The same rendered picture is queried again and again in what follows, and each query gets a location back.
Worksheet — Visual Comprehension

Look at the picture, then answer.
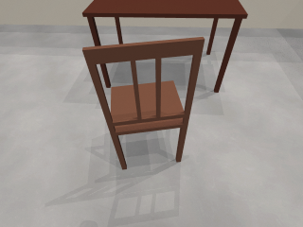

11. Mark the table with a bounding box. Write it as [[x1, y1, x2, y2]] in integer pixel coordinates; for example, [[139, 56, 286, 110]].
[[82, 0, 248, 93]]

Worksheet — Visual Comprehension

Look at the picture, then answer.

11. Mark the chair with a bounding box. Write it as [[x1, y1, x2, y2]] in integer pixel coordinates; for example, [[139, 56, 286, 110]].
[[82, 37, 205, 170]]

